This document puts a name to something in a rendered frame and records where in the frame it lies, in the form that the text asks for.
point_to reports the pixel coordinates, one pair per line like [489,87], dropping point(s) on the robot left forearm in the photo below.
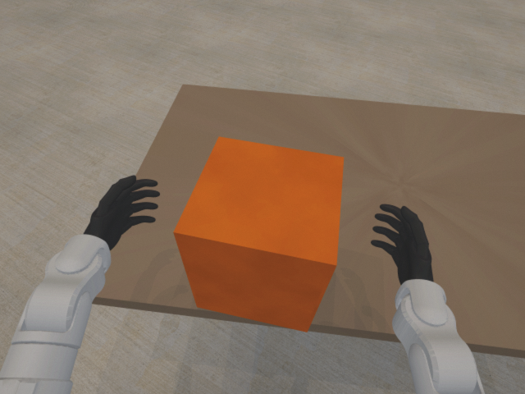
[52,325]

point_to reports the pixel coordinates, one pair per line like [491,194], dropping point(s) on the left robot hand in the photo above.
[112,217]

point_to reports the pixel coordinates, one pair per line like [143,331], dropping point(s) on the table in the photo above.
[461,171]

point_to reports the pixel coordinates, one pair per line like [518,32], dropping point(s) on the carton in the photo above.
[259,235]

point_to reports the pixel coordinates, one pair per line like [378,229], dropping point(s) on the right robot hand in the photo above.
[411,254]

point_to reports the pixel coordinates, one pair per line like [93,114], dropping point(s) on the robot right forearm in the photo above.
[440,361]

